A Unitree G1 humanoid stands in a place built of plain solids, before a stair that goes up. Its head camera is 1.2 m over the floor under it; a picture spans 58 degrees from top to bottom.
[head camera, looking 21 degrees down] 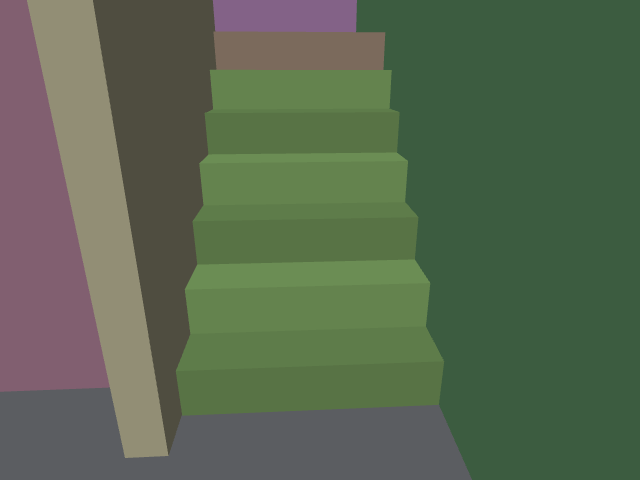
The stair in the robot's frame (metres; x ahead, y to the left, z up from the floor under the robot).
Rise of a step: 0.20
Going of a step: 0.24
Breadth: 0.98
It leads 3 degrees to the left of straight ahead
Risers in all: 7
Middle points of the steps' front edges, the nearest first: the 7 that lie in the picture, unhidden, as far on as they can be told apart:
1.31 0.03 0.20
1.55 0.04 0.41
1.79 0.06 0.61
2.03 0.07 0.81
2.27 0.08 1.02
2.51 0.10 1.22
2.74 0.11 1.43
